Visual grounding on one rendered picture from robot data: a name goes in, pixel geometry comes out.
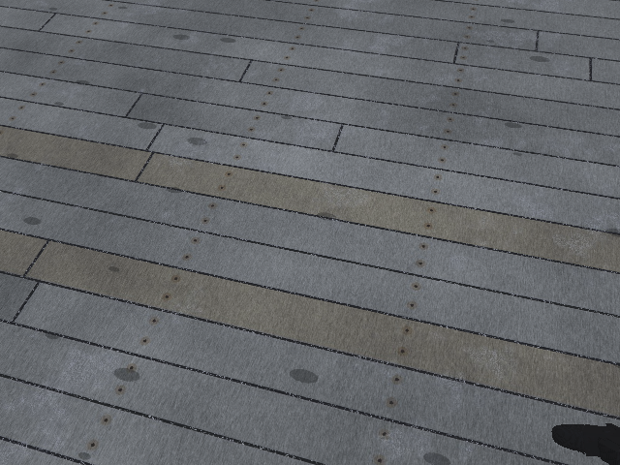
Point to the robot right hand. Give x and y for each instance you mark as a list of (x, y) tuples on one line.
[(594, 440)]

